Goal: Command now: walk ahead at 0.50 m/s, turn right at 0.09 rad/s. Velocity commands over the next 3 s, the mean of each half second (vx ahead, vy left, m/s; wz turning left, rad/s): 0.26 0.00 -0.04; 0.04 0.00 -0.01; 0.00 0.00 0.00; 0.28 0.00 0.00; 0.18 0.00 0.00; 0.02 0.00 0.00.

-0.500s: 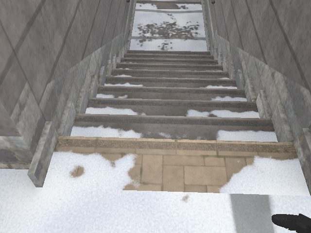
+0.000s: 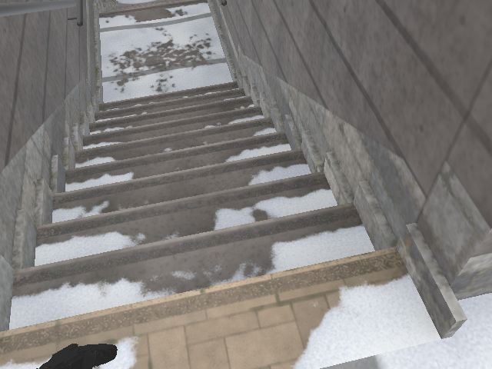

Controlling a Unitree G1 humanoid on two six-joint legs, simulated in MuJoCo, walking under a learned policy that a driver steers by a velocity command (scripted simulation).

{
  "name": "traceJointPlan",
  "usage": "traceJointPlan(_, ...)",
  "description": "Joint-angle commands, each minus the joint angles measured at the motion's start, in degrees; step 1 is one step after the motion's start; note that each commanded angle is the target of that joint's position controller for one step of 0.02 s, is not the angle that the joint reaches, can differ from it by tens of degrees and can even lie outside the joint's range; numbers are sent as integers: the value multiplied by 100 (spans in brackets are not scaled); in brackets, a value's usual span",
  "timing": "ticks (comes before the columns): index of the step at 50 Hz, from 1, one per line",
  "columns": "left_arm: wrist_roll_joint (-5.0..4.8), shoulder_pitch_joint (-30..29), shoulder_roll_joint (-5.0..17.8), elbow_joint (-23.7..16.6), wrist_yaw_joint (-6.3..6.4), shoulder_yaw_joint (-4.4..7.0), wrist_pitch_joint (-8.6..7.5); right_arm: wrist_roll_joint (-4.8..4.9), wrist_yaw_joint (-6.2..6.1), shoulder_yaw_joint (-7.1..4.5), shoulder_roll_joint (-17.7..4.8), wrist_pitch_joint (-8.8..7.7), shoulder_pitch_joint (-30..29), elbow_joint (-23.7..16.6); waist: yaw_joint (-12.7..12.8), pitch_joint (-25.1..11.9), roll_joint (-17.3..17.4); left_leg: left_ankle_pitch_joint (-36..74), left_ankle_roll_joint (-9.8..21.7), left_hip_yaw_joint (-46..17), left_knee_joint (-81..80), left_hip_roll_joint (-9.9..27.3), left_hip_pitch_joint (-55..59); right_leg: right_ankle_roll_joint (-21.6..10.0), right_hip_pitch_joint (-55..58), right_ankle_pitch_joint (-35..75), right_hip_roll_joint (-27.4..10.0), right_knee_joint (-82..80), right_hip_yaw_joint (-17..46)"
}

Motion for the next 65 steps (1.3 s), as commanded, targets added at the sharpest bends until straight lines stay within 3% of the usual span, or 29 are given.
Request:
traceJointPlan(1, 16, 1502, 991, 78, 68, 311, -9, 10, 22, -97, -760, -298, -573, -731, 843, -939, -618, 308, 129, -331, 1795, 336, -3425, -1284, 3487, -92, -1787, -1558, 2779)
traceJointPlan(2, 39, 1187, 837, 49, 50, 260, 3, -102, 11, -115, -720, -273, -653, -737, 651, -658, -484, 643, 91, -315, 1444, 475, -3167, -1188, 2820, 337, -1575, -1711, 2331)
traceJointPlan(3, 57, 974, 665, 50, 38, 207, -12, -105, 16, -147, -694, -197, -449, -682, 421, -584, -604, 905, 65, -397, 1211, 619, -2733, -1098, 2316, 695, -1361, -1876, 1960)
traceJointPlan(6, 64, 829, 727, 201, 29, 219, -134, -143, -27, -91, -396, 20, -224, -635, 112, -408, -475, 1076, -173, -261, 802, 499, -2204, -1218, 1520, 2699, -1334, -2057, 1271)
traceJointPlan(10, 97, 865, 892, 431, 138, 248, -126, -241, -33, 25, -114, 84, -880, -837, 216, -310, -427, 2309, -210, -151, -781, 325, -1841, -972, 1269, 3463, -1036, -1956, 464)
traceJointPlan(12, 71, 1068, 875, 606, 167, 232, -75, -195, 1, 12, -143, 84, -1103, -852, 361, -386, -543, 3037, -177, -111, -1441, 166, -1548, -815, 1412, 3328, -925, -1840, 302)
traceJointPlan(15, 41, 1225, 903, 829, 172, 222, 7, -214, 69, -35, -264, 66, -1366, -943, 457, -399, -574, 2992, -50, -177, -1982, 45, -1380, -735, 1753, 3035, -1092, -1477, 486)
traceJointPlan(17, -17, 1155, 924, 911, 192, 223, 83, -259, 112, -86, -349, 40, -1300, -945, 351, -444, -514, 2847, 128, -124, -2431, -47, -1151, -601, 1921, 2773, -1138, -1016, 645)
traceJointPlan(18, -36, 1126, 871, 941, 200, 201, 107, -298, 114, -120, -392, 25, -1065, -842, 229, -540, -416, 3320, 231, -40, -2824, -129, -700, -450, 1901, 2507, -973, -676, 614)
traceJointPlan(19, 85, 1395, 782, 989, 229, 166, 111, -331, 94, -210, -737, 4, -932, -824, 280, -708, 42, 5536, 348, -241, -2869, 109, -1, -136, 1686, 2031, -548, -149, 415)
traceJointPlan(20, 215, 1992, 536, 1063, 225, 72, 54, -405, 63, -224, -926, 7, -682, -843, 443, -1324, 674, 7470, 906, -952, -2369, 954, 1425, 201, 800, 422, -176, 848, 260)
traceJointPlan(21, 157, 2351, 243, 1208, 213, -51, 57, -382, 55, -119, -509, 81, -459, -767, 311, -2031, 1366, 7681, 1764, -1833, -2445, 1700, 2046, 473, 288, -1920, 53, 2008, 326)
traceJointPlan(22, 52, 2080, 537, 1188, 186, 7, 141, -255, 86, -51, -269, 147, -421, -730, 180, -1998, 1313, 6746, 1953, -2215, -2780, 1775, 1796, 610, 48, -3235, 25, 2674, 571)
traceJointPlan(23, -9, 1821, 770, 1147, 216, 87, 296, -204, 115, -47, -331, 177, -676, -744, 261, -1672, 892, 5327, 1789, -2225, -3030, 1695, 1286, 632, -100, -3190, -125, 2980, 710)
traceJointPlan(24, -18, 1525, 762, 1121, 278, 110, 445, -212, 124, -42, -342, 193, -1009, -805, 312, -1241, 594, 4202, 1614, -2086, -3279, 1561, 717, 652, -189, -2966, -235, 2925, 651)
traceJointPlan(25, 18, 1391, 706, 1102, 337, 113, 562, -228, 119, -45, -378, 211, -1383, -871, 432, -900, 507, 3381, 1423, -1867, -3532, 1411, 94, 668, -28, -2700, -340, 2480, 640)
traceJointPlan(26, 44, 1386, 623, 1118, 391, 98, 634, -248, 96, -66, -410, 245, -1628, -894, 553, -735, 702, 2720, 1236, -1669, -3712, 1211, -342, 680, 276, -2435, -391, 1841, 594)
traceJointPlan(28, 71, 1531, 391, 1290, 433, 30, 644, -271, 25, -80, -347, 322, -1760, -873, 615, -718, 864, 2257, 1067, -1231, -3765, 878, -748, 661, 1021, -1706, -260, 846, 383)
traceJointPlan(30, 110, 1792, 299, 1494, 382, 13, 609, -172, -45, -81, -273, 374, -1743, -811, 737, -872, 737, 1388, 900, -950, -3656, 693, -884, 545, 1756, -417, -116, -199, 179)
traceJointPlan(31, 171, 1726, 256, 1497, 324, -11, 591, -155, -46, -52, -141, 390, -1544, -724, 670, -782, 568, 578, 640, -857, -3626, 538, -1004, 431, 1913, -142, -176, -547, 229)
traceJointPlan(32, 249, 1519, 517, 1374, 317, 9, 581, -197, -40, -32, -72, 404, -1388, -661, 497, -472, 171, -19, 353, -717, -3426, 326, -1162, 226, 1684, -545, -612, -961, 750)
traceJointPlan(33, 204, 1194, 719, 1399, 319, 41, 560, -221, -37, -42, 2, 416, -1236, -671, 137, -127, -523, 330, 130, -287, -3324, -54, -541, 20, 515, -1998, -632, -1162, 858)
traceJointPlan(34, 203, 988, 547, 1380, 311, 1, 500, -288, -61, -61, -110, 415, -1350, -639, 198, 98, -621, 806, 22, -210, -3088, -105, -19, 36, -44, -2660, -537, -1443, 867)
traceJointPlan(36, 189, 825, 495, 1468, 325, -22, 357, -260, -123, -95, -111, 408, -1232, -526, 135, 174, -686, 1431, 102, -238, -2934, -70, 223, 260, 0, -2116, -479, -1471, 787)
traceJointPlan(40, 61, 1170, 449, 1730, 310, -19, 190, -220, -146, -105, -46, 433, -1117, -309, 297, 20, -315, 2092, 231, -301, -2927, -37, 119, 296, 612, -1144, -399, -1135, 622)
traceJointPlan(47, 47, 1277, 339, 2049, 281, -49, 188, -193, -201, -137, -40, 502, -947, 68, 343, -163, -6, 2875, 222, -305, -2838, -21, 379, 294, 907, -420, -305, -959, 441)
traceJointPlan(49, 40, 1280, 313, 2131, 271, -59, 190, -184, -227, -139, -37, 524, -891, 178, 340, -177, 2, 2985, 225, -307, -2823, -16, 427, 301, 960, -265, -289, -952, 404)
traceJointPlan(51, 93, 1301, 281, 2215, 272, -78, 194, -169, -248, -142, -49, 499, -913, 262, 377, -157, 23, 3068, 229, -309, -2834, -9, 420, 326, 1010, -217, -277, -971, 369)
traceJointPlan(65, 92, 1384, 129, 2707, 247, -156, 229, -156, -323, -129, 49, 599, -776, 854, 338, 34, -113, 2884, 206, -273, -2940, -51, 549, 354, 1007, -213, -226, -1216, 285)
